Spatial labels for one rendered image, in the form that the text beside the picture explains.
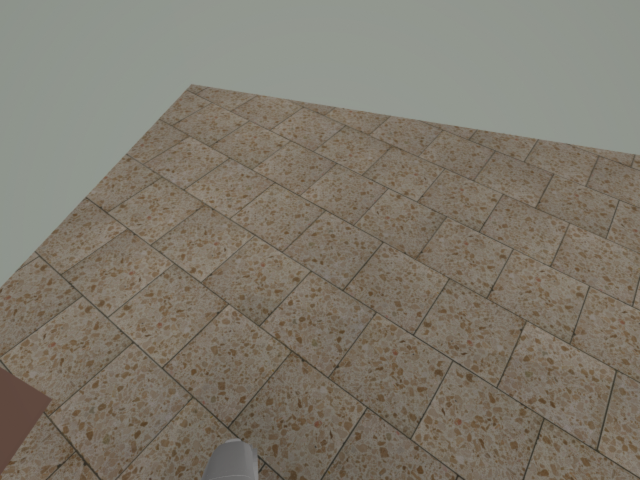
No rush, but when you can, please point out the cabinet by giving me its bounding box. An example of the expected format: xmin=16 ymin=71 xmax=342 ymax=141
xmin=0 ymin=367 xmax=52 ymax=475

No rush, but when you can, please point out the left robot thigh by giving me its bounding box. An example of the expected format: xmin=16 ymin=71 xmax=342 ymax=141
xmin=201 ymin=441 xmax=259 ymax=480

